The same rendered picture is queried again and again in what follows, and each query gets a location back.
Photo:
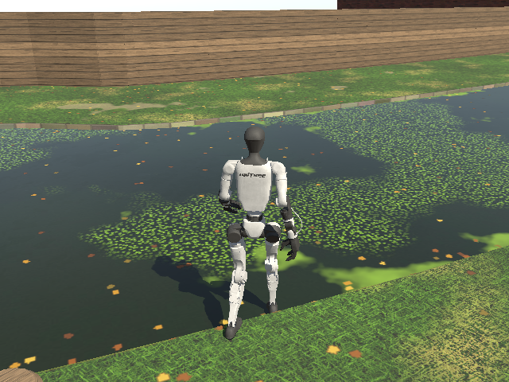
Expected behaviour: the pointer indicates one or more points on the left robot upper arm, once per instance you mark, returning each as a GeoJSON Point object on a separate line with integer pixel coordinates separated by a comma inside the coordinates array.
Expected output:
{"type": "Point", "coordinates": [226, 179]}

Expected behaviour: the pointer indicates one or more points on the robot head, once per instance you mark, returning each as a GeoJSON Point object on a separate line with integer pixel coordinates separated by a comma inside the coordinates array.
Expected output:
{"type": "Point", "coordinates": [254, 138]}

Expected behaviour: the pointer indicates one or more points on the right robot forearm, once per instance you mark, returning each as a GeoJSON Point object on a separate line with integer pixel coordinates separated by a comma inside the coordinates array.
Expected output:
{"type": "Point", "coordinates": [288, 221]}

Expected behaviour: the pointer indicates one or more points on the right robot upper arm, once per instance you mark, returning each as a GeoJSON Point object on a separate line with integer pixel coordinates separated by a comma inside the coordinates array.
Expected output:
{"type": "Point", "coordinates": [281, 183]}

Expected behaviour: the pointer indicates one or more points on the left robot forearm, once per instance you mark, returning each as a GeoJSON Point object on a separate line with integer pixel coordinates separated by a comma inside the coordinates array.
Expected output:
{"type": "Point", "coordinates": [224, 203]}

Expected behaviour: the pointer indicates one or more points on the robot torso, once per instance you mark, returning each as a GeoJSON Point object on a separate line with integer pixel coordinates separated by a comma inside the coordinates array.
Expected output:
{"type": "Point", "coordinates": [254, 187]}

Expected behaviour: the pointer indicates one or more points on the left robot hand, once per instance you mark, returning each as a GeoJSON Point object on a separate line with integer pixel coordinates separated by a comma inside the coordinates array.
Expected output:
{"type": "Point", "coordinates": [234, 204]}

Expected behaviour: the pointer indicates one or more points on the right robot hand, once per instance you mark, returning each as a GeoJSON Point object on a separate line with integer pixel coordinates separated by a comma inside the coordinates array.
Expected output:
{"type": "Point", "coordinates": [294, 246]}

